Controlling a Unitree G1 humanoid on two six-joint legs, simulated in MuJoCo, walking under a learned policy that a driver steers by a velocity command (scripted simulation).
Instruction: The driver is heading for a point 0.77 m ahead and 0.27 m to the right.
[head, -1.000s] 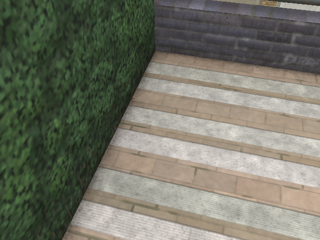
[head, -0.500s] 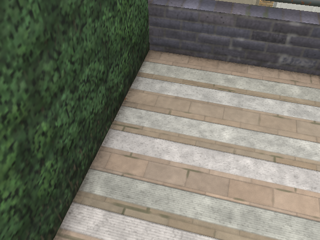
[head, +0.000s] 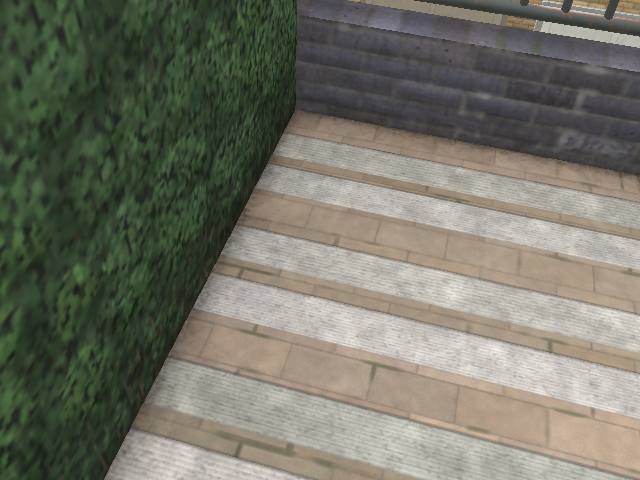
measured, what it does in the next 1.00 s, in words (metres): walks ahead, turning right: right foot, then left foot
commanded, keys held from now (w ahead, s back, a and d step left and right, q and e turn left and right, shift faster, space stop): w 0.24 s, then w+e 0.76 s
